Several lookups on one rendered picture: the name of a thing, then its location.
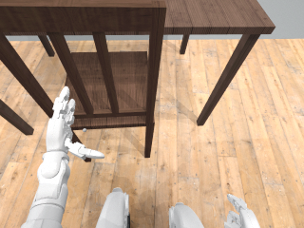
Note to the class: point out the robot right thigh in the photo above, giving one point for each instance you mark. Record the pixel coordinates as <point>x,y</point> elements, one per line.
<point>182,216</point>

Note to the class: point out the robot left hand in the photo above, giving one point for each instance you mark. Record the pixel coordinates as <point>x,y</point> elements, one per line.
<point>58,128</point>

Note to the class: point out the robot left thigh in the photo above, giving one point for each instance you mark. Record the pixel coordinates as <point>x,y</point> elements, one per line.
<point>115,210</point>

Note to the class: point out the robot right hand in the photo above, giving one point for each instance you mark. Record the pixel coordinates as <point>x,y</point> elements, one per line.
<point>246,217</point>

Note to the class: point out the table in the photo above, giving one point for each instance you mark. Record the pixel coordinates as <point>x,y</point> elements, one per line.
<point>187,17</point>

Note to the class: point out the robot left forearm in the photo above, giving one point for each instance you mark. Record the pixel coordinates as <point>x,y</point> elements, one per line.
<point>50,200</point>

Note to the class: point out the chair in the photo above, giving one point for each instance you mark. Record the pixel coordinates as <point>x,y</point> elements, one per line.
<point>111,89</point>

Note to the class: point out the robot thigh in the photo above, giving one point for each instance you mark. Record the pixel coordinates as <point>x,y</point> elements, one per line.
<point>115,210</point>
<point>182,216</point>

